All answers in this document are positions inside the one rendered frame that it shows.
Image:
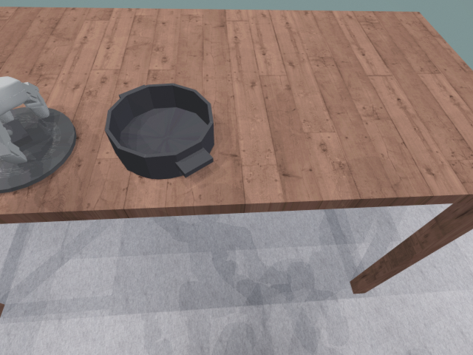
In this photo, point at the pot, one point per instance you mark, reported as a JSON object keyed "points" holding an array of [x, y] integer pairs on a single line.
{"points": [[161, 131]]}

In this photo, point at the table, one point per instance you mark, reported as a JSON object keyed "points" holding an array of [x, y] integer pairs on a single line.
{"points": [[312, 109]]}

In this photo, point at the knob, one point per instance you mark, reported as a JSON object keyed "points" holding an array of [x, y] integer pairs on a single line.
{"points": [[20, 136]]}

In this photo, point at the lid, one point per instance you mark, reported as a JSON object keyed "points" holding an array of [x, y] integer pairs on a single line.
{"points": [[54, 139]]}

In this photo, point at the robot left hand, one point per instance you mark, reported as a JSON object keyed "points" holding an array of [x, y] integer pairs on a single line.
{"points": [[13, 94]]}

